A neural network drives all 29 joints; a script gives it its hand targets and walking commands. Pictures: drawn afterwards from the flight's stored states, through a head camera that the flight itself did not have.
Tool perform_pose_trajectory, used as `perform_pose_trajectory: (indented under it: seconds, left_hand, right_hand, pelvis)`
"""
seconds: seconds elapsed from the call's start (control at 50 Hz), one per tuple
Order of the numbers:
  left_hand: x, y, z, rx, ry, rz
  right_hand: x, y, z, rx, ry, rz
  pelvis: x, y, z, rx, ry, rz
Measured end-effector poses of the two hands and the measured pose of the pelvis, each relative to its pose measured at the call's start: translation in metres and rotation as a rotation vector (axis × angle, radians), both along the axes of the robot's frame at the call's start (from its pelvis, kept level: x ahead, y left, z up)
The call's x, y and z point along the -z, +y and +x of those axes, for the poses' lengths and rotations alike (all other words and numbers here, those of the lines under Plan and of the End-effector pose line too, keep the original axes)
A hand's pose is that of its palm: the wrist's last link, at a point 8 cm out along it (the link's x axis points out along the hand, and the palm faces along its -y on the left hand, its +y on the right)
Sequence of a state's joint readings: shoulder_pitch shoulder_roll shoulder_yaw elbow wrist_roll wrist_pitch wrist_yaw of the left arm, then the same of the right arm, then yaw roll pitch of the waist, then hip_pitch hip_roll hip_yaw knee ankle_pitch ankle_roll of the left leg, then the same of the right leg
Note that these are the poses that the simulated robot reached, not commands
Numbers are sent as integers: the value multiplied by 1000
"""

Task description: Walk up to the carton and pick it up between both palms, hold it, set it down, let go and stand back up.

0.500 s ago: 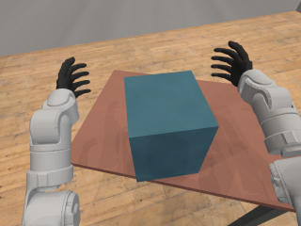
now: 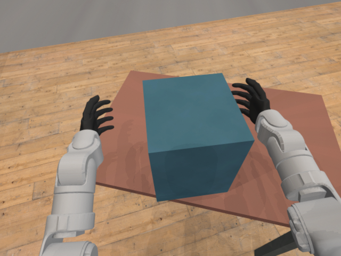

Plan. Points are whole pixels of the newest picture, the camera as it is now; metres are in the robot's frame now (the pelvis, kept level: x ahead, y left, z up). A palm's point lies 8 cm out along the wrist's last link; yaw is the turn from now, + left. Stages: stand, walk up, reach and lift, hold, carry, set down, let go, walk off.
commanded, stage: reach and lift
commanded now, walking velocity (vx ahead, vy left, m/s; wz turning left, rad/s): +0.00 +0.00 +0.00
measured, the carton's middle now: (188, 140) +0.40 +0.01 +0.03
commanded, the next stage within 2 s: none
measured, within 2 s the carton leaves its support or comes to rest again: neither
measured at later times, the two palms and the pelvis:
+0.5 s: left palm (110, 131) +0.36 +0.19 +0.10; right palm (248, 114) +0.44 -0.13 +0.10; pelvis +0.01 -0.01 +0.00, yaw +0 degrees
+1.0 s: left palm (122, 127) +0.37 +0.16 +0.10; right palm (247, 112) +0.44 -0.13 +0.11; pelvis +0.00 -0.01 +0.00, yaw -1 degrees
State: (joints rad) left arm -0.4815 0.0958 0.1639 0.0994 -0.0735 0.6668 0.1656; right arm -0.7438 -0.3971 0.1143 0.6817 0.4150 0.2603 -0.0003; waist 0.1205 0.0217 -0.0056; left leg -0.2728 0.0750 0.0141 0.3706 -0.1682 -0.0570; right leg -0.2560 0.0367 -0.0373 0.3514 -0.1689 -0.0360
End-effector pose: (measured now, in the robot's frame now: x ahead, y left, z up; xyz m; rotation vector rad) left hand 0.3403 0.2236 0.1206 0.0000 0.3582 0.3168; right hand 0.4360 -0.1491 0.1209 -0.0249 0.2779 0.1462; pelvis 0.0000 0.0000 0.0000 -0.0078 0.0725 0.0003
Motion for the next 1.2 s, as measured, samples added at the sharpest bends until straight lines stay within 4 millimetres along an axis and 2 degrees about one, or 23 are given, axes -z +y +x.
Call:
perform_pose_trajectory:
  seconds: [0.06, 0.26, 0.42, 0.6, 0.82, 0.92, 1.02, 1.2]
  left_hand:
    - [8, -2, 2, -5, 5, -11]
    - [18, -13, 11, -4, -28, -14]
    - [25, -28, 18, 17, -50, -8]
    - [20, -33, 22, 13, -78, -13]
    - [15, -41, 25, 13, -85, -27]
    - [13, -49, 28, 21, -89, -27]
    - [18, -61, 32, 27, -79, -30]
    - [16, -61, 36, -4, -88, -14]
  right_hand:
    - [8, -2, -1, 6, 9, -8]
    - [6, -1, 7, 7, -11, -18]
    - [20, 14, 5, 0, 1, -5]
    - [22, 15, 8, 19, -30, 0]
    - [9, 18, 6, 29, -46, -6]
    - [10, 20, 6, 33, -30, -13]
    - [12, 23, 5, 42, -27, -21]
    - [14, 26, 10, 60, -33, -12]
  pelvis:
    - [1, -1, -3, 4, 13, 2]
    - [1, -5, -3, 2, 43, 5]
    - [0, -6, 3, -6, 31, 7]
    - [-1, -4, 7, -3, 24, 3]
    - [-1, -5, 4, 11, 27, 3]
    - [-1, -6, 1, 9, 29, 4]
    - [-1, -8, 0, 13, 29, 6]
    - [-1, -10, 2, 18, 37, 3]
